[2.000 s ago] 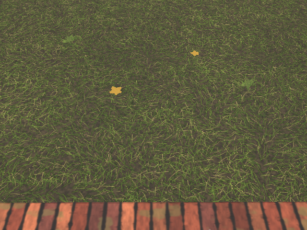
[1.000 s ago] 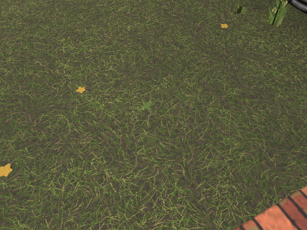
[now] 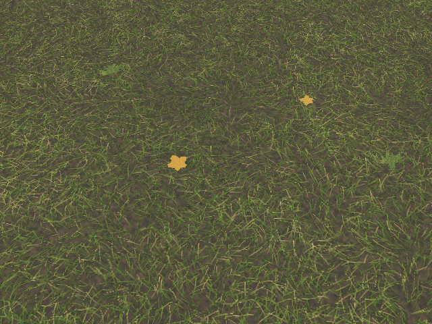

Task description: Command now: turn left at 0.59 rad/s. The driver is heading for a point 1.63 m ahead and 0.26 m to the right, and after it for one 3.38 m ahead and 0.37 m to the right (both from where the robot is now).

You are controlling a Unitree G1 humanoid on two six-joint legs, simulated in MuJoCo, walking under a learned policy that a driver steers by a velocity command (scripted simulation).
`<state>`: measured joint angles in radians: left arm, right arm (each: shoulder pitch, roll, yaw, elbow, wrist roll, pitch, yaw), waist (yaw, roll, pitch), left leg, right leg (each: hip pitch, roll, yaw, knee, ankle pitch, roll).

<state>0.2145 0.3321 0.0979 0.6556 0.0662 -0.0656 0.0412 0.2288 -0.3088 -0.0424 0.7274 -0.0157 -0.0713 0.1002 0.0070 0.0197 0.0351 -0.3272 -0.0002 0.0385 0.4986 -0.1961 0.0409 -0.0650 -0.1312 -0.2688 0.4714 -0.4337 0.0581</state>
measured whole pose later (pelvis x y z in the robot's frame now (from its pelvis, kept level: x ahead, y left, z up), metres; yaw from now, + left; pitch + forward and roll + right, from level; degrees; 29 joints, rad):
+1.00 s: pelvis +0.06 -0.01 -0.01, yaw +9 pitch +1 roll +0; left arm 0.22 0.29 -0.01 0.67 0.03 -0.08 -0.03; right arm 0.29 -0.32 -0.04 0.64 -0.03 -0.05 0.03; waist -0.01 0.00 0.01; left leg -0.29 -0.05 -0.07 0.64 -0.41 0.05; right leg -0.22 -0.05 -0.06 0.60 -0.40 -0.02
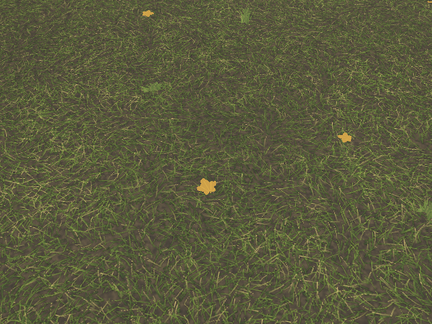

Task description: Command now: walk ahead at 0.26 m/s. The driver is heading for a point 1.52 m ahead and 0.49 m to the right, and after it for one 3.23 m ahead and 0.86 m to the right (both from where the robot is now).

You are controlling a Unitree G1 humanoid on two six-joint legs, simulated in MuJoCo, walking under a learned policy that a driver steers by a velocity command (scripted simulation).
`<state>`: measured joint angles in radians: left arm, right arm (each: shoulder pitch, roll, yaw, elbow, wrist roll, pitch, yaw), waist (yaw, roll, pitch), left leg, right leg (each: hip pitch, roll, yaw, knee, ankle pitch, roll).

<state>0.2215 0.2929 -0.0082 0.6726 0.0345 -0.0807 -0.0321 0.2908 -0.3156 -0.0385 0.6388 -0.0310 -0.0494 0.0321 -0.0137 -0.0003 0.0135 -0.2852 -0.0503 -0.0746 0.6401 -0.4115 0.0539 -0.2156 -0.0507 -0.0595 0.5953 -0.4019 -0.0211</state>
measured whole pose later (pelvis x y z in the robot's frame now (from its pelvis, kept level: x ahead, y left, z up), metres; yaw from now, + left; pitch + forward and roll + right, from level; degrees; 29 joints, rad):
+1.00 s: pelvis +0.52 -0.05 -0.18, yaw +0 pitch +2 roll -3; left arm 0.39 0.26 0.06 0.99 -0.03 -0.06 0.01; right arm 0.02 -0.23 -0.03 0.70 0.02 -0.07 0.00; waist 0.08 0.03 -0.05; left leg -0.58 0.08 -0.03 0.59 -0.02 0.02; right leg -0.04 0.03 -0.05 0.36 -0.36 0.01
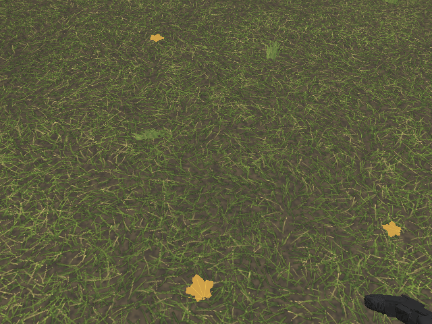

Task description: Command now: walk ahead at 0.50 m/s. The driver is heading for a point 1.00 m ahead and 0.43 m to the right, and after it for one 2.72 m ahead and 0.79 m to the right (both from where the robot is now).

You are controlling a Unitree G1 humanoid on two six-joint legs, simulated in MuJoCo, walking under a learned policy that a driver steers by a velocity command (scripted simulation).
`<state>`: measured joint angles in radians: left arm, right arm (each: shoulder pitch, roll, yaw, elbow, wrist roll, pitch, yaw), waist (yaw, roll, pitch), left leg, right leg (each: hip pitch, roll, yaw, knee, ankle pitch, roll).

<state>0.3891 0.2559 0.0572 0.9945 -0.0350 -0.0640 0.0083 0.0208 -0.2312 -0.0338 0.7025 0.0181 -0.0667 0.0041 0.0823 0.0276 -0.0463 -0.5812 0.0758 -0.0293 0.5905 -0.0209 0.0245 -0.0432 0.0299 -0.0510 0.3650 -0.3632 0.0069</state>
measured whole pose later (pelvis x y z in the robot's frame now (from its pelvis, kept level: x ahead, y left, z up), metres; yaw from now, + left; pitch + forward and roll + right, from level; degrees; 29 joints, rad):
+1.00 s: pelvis +0.54 -0.09 +0.01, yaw -30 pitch +2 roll +0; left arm 0.36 0.25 0.08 0.86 -0.03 -0.05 0.01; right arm -0.04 -0.25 -0.06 0.76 0.01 -0.12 0.01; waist 0.10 0.04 0.03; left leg -0.57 0.02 -0.09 0.48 0.04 -0.03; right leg -0.07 0.12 0.19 0.38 -0.33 -0.08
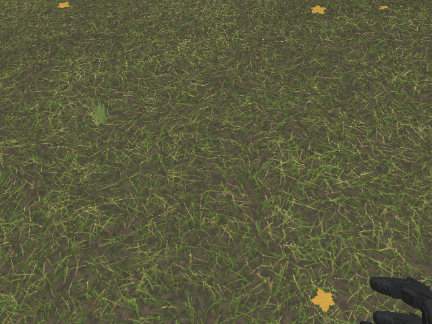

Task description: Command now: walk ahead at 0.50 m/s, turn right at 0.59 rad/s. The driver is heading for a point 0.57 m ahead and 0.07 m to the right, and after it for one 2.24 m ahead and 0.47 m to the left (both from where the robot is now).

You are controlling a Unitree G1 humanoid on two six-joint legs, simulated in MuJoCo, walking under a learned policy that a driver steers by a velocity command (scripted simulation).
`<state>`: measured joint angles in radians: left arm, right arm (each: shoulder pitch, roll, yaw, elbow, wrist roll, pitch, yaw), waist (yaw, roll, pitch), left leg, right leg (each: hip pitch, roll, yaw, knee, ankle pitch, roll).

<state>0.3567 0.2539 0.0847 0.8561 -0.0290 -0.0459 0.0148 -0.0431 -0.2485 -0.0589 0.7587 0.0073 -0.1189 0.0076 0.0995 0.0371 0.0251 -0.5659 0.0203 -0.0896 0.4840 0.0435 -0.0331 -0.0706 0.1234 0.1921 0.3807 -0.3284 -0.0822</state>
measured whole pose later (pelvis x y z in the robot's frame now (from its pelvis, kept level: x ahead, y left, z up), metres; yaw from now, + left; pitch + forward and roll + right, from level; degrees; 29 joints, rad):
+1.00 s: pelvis +0.50 -0.14 +0.00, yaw -21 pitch +1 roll -2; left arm 0.26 0.25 0.05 0.79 0.01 -0.07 0.01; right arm 0.13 -0.28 -0.04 0.80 0.01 -0.07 0.04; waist 0.04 0.06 0.03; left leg -0.66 0.09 -0.02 0.63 0.14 -0.01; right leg 0.00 0.09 -0.09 0.25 -0.27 -0.07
